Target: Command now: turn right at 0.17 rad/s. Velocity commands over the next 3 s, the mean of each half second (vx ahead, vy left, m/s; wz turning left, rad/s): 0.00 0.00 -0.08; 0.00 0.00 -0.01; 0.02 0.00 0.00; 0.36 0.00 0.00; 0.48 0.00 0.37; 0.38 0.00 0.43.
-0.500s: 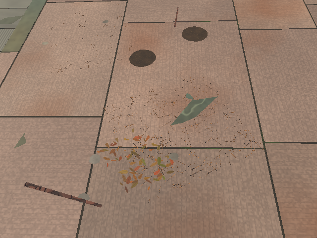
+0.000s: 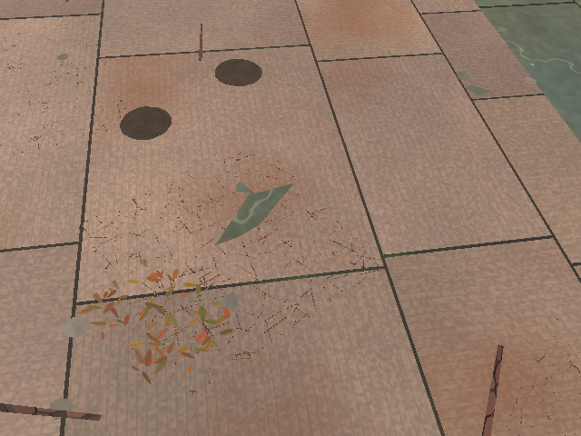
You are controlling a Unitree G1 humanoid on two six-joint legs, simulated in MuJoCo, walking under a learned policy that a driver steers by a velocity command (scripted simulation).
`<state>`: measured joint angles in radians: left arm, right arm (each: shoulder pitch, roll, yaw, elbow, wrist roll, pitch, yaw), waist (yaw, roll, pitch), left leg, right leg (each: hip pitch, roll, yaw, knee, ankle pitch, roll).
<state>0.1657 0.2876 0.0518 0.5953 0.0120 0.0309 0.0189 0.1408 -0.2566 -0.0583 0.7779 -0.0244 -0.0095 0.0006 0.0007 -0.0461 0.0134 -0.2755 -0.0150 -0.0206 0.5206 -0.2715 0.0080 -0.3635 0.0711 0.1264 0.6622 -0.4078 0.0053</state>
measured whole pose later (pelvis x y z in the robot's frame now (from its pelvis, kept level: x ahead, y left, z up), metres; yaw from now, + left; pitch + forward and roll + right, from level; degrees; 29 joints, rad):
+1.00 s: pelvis +0.00 -0.02 +0.00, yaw +0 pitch -2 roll +0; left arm 0.27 0.21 0.04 0.82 0.01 -0.01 0.03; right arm 0.18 -0.23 -0.04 1.04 0.00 0.00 -0.04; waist -0.02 0.00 0.04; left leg -0.22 0.02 -0.03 0.53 -0.28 -0.03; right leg -0.20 0.02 0.06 0.53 -0.30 0.01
